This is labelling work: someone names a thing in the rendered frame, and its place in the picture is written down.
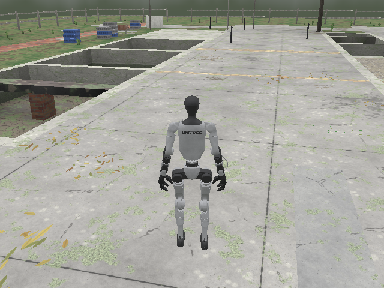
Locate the robot right hand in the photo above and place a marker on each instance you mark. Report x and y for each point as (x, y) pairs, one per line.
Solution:
(222, 182)

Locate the robot left hand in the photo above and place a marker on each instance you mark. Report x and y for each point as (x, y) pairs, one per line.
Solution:
(162, 182)

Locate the robot torso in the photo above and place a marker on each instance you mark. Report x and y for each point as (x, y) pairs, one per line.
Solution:
(191, 146)

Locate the robot right upper arm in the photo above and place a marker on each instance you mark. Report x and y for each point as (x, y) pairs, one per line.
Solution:
(210, 127)

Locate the robot right forearm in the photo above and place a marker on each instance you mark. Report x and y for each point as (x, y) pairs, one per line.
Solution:
(219, 163)

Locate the robot left forearm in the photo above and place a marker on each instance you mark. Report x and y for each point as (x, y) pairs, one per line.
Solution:
(165, 163)

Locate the robot right shin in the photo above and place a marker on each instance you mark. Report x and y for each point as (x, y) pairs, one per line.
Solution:
(204, 216)

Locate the robot left upper arm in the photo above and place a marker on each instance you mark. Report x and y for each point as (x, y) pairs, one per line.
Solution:
(170, 138)

